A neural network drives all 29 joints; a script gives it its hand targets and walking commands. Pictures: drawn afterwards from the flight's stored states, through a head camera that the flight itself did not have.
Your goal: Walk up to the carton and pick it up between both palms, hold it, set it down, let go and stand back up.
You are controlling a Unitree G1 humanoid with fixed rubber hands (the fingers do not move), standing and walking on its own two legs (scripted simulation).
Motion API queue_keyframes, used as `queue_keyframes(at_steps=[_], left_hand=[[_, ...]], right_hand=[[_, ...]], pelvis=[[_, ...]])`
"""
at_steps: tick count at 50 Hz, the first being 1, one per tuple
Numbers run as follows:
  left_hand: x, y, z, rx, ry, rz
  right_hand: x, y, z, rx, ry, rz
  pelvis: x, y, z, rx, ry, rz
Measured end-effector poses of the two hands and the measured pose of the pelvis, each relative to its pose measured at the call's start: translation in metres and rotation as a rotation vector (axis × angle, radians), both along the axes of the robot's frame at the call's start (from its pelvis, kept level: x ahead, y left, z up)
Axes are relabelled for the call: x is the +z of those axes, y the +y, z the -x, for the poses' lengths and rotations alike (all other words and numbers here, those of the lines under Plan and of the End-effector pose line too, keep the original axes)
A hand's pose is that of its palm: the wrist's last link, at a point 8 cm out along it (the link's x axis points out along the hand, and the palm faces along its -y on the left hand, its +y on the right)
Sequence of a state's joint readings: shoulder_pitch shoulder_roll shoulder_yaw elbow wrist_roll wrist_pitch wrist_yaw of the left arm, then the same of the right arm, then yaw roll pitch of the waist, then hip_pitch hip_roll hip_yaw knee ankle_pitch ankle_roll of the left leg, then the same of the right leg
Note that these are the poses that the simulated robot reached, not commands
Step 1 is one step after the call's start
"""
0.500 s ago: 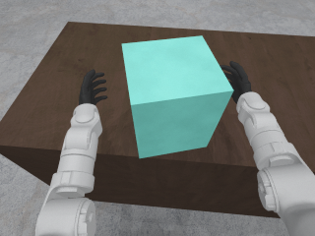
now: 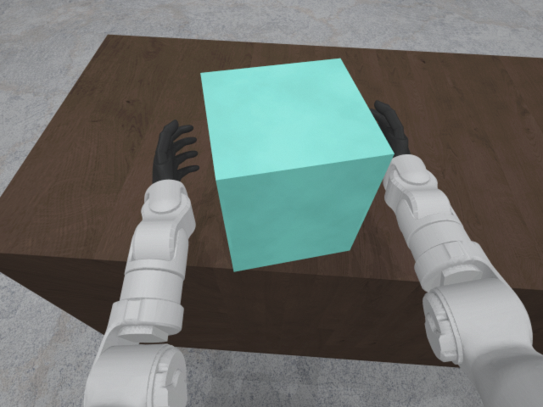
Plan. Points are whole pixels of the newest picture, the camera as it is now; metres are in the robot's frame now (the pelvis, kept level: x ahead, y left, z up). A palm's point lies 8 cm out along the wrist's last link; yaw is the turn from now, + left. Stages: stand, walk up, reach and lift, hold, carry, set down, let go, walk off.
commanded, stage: reach and lift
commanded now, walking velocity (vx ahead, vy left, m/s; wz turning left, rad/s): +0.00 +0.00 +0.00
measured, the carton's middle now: (283, 171) +0.45 +0.04 +0.06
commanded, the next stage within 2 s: none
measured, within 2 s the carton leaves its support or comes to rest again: leaves its support in 1.44 s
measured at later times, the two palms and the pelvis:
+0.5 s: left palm (178, 175) +0.39 +0.19 +0.10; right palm (392, 156) +0.46 -0.12 +0.11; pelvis +0.00 -0.01 +0.00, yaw -1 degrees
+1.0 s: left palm (177, 174) +0.39 +0.19 +0.10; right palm (388, 159) +0.45 -0.11 +0.11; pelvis -0.01 -0.01 +0.00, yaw +0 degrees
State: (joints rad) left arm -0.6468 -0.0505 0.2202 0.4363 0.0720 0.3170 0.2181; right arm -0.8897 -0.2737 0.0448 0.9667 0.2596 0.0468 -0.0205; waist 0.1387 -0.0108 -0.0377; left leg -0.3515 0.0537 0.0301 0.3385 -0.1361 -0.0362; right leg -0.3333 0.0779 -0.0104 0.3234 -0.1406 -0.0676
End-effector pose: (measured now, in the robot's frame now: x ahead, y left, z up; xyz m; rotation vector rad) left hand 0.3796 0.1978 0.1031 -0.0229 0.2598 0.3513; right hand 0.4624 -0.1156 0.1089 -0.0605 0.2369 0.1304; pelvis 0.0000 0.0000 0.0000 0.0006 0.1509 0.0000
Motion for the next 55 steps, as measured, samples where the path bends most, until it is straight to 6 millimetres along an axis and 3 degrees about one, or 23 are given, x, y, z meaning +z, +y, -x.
queue_keyframes(at_steps=[12,35,55], left_hand=[[0.002,-0.012,-0.007,0.006,-0.001,0.000],[0.001,-0.011,-0.008,0.033,-0.001,0.007],[0.001,-0.009,-0.009,0.038,-0.004,0.002]], right_hand=[[-0.001,-0.001,0.000,-0.021,0.003,-0.011],[-0.002,0.003,0.005,-0.042,0.002,-0.025],[-0.002,0.007,0.009,-0.043,0.014,-0.027]], pelvis=[[-0.001,-0.004,0.000,-0.013,0.000,-0.001],[-0.001,-0.013,0.004,-0.011,0.006,-0.005],[-0.001,-0.010,0.008,-0.003,0.012,-0.003]])
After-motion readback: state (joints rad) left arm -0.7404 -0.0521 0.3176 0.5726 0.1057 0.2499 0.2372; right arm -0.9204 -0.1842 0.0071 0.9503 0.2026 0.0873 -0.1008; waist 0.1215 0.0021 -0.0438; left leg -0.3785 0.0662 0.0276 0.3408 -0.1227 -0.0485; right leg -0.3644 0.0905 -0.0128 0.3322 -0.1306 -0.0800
